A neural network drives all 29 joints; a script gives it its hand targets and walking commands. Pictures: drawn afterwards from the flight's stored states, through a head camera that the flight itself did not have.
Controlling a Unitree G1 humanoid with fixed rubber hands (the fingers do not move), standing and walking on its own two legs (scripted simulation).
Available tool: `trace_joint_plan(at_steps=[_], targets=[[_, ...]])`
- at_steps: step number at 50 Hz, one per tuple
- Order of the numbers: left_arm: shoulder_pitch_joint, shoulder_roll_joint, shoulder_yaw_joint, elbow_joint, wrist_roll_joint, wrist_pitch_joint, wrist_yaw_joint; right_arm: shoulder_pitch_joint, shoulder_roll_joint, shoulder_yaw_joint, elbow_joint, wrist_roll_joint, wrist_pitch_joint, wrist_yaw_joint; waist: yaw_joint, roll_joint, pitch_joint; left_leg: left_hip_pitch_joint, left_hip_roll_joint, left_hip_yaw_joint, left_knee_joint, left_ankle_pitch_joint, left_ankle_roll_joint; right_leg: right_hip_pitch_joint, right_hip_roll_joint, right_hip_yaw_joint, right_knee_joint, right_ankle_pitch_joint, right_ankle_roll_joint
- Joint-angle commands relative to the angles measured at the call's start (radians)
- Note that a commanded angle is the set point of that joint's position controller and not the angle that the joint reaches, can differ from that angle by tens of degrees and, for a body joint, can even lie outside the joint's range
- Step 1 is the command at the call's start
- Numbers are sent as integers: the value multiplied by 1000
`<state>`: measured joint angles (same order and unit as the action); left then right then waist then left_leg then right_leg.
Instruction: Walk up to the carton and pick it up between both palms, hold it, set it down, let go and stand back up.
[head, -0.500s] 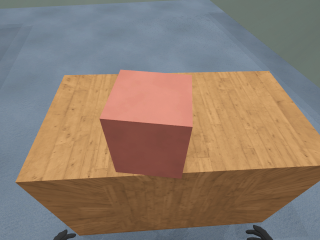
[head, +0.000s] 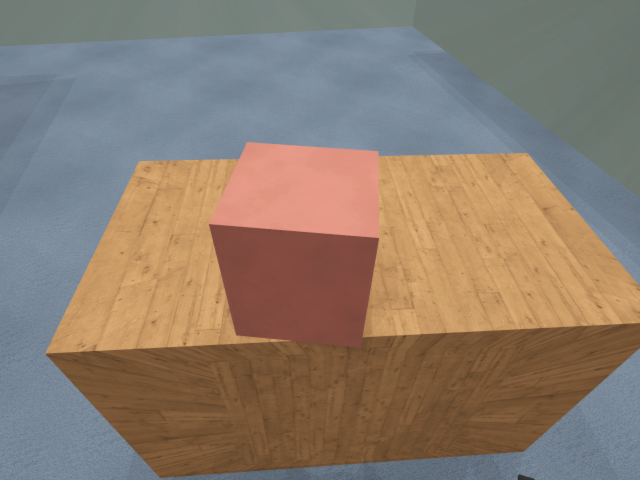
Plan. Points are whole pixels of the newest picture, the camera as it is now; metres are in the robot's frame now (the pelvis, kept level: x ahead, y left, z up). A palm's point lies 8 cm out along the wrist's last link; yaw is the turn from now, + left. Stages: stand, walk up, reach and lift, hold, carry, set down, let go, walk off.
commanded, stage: stand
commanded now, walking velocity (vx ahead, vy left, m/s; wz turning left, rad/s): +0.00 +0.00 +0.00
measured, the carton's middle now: (304, 246) +0.47 -0.01 +0.03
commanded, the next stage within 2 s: none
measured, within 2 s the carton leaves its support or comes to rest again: neither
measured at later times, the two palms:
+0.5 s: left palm out of the picture +0.10 +0.27 -0.09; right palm out of the picture +0.07 -0.29 -0.09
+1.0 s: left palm out of the picture +0.11 +0.27 -0.10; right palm out of the picture +0.07 -0.29 -0.10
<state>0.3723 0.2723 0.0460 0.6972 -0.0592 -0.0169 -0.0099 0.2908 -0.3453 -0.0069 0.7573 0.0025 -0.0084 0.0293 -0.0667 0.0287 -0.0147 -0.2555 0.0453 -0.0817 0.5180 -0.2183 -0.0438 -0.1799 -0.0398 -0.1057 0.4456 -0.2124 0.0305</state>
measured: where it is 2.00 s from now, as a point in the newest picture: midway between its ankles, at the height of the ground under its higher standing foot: outside the picture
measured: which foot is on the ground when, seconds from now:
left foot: down 0.00-1.00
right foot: down 0.00-1.00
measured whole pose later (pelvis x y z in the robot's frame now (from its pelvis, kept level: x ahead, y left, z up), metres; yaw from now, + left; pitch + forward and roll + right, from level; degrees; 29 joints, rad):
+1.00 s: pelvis +0.01 +0.00 +0.00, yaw +0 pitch -2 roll -2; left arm 0.32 0.28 0.05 0.74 -0.06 -0.02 -0.01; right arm 0.30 -0.36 -0.01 0.76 0.00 -0.01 0.03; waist -0.07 0.04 -0.01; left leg -0.26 0.05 -0.08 0.52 -0.23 -0.04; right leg -0.18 -0.04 -0.11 0.45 -0.22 0.03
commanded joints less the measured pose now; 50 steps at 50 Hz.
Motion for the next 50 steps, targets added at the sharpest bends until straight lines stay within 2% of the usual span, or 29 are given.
trace_joint_plan(at_steps=[1,2,4,6,7,8,9,10,11,12,14,15,17,19,21,22,23,26,30,31,32,35,39,43,45,46,48,49,50], targets=[[-64,284,57,-75,108,-49,2,5,-208,-70,-34,-41,-37,-3,48,53,87,-90,65,-71,-193,-213,82,0,-62,112,-39,-94,-68],[-61,282,64,-76,107,-44,2,5,-208,-60,-33,-36,-39,-9,57,77,65,-92,55,-41,-183,-237,82,29,-48,112,-48,-70,-67],[-1,267,59,-51,98,-42,2,-24,-186,-47,-38,-28,-37,-11,88,8,58,-85,67,-68,-183,-135,80,50,-51,104,-61,-58,-59],[-62,263,60,-66,104,-45,5,18,-211,-58,-17,-20,-28,-7,51,-18,79,-36,54,-26,-146,-90,62,-15,-53,111,-72,-63,-57],[-26,268,58,-56,96,-48,2,14,-238,-67,-20,-19,-23,-9,63,-14,40,-23,55,-46,-132,-104,71,12,-54,111,-78,-51,-58],[-58,255,56,-48,111,-41,11,21,-210,-63,-11,-27,-22,-6,32,75,59,-9,41,-13,-135,-61,67,-10,-58,123,-85,-49,-65],[-34,260,46,-56,91,-44,10,-4,-229,-66,-25,-19,-28,-9,59,16,72,-42,57,-35,-140,-59,73,11,-65,121,-80,-28,-62],[-73,264,46,-54,96,-37,14,28,-197,-55,-34,-17,-37,-4,35,-23,54,-17,66,-36,-130,16,63,19,-69,116,-59,7,-57],[-41,251,52,-58,94,-41,8,9,-218,-60,-19,-23,-39,0,63,7,9,-5,64,-40,-141,40,71,44,-61,97,-56,0,-56],[-55,275,58,-57,97,-40,14,2,-210,-57,-37,-16,-39,-3,67,-15,75,-28,74,-48,-122,-3,77,-12,-67,120,-85,-39,-60],[-22,243,43,-48,92,-43,1,-14,-228,-67,-38,-13,-39,-7,73,44,63,-27,63,-44,-136,-32,75,9,-67,119,-90,-20,-65],[-15,242,45,-38,82,-40,4,18,-222,-63,-18,-13,-34,-11,59,-17,47,-20,50,-35,-141,-47,66,16,-64,105,-89,-33,-52],[-42,277,56,-50,89,-46,4,-10,-224,-63,-30,-11,-34,-6,76,-27,32,-32,65,-34,-130,-15,57,28,-68,110,-91,-43,-58],[-46,278,55,-38,96,-36,4,-1,-238,-65,-11,-23,-25,-12,68,61,36,-57,52,-25,-177,-131,68,48,-63,98,-52,-37,-58],[-57,244,45,-34,87,-26,12,7,-221,-56,-20,-8,-33,-18,66,16,69,-64,71,-41,-157,-43,75,42,-72,114,-65,9,-55],[-61,262,53,-34,89,-36,12,-16,-227,-62,-21,-10,-35,-13,69,-73,66,-40,75,-60,-161,-47,73,3,-56,108,-82,-11,-59],[-67,248,45,-42,84,-38,6,-9,-237,-66,-20,-14,-34,-18,58,2,35,-2,53,-32,-149,-44,67,-5,-57,91,-80,-32,-52],[-86,247,50,-27,93,-33,12,-3,-227,-59,-11,-21,-28,-9,55,30,16,-17,67,-19,-139,-31,61,36,-72,116,-82,-24,-64],[-64,277,55,-14,92,-32,16,-37,-208,-61,-36,-16,-32,-9,67,-23,97,-59,52,-34,-163,-42,72,5,-68,110,-83,-32,-55],[-86,278,58,-26,95,-36,12,-20,-220,-64,-32,-18,-31,-13,60,39,79,-46,53,-34,-159,-50,67,5,-74,112,-86,-71,-60],[-87,290,63,-50,90,-38,9,-42,-222,-61,-34,-12,-32,-17,74,-9,72,-72,67,-55,-161,-97,65,18,-61,99,-77,-79,-58],[-68,266,56,-22,89,-35,6,15,-226,-63,4,-9,-28,-13,58,7,95,-86,62,-53,-186,-170,69,16,-62,109,-73,-91,-55],[-75,269,50,-29,83,-42,5,-38,-222,-59,-30,-15,-25,-15,76,15,50,-68,68,-58,-176,-79,65,44,-61,110,-51,-49,-59],[-131,275,53,-26,83,-38,11,-50,-254,-73,-26,-15,-40,-15,50,-10,95,-36,73,-55,-153,-7,59,-8,-71,114,-95,-42,-59],[-99,278,63,-16,87,-36,11,-1,-227,-61,-18,-2,-43,-9,60,19,82,-45,75,-49,-143,-14,61,26,-73,119,-94,-32,-58],[-88,259,53,1,76,-40,9,-4,-237,-64,6,-8,-36,-12,68,-14,84,-42,60,-39,-158,-17,59,16,-76,118,-93,-56,-57],[-102,273,55,0,79,-41,9,6,-237,-66,-3,1,-33,-15,40,14,93,-19,67,-35,-168,-44,54,-23,-74,128,-103,-74,-59],[-133,240,45,-15,82,-42,9,-9,-238,-69,-1,1,-32,-13,49,-23,109,-81,80,-64,-171,-94,67,12,-74,105,-87,-39,-61],[-93,256,46,4,78,-38,7,-35,-260,-69,-3,-9,-31,-16,72,38,73,-46,74,-57,-177,-104,65,9,-76,118,-98,-68,-60]])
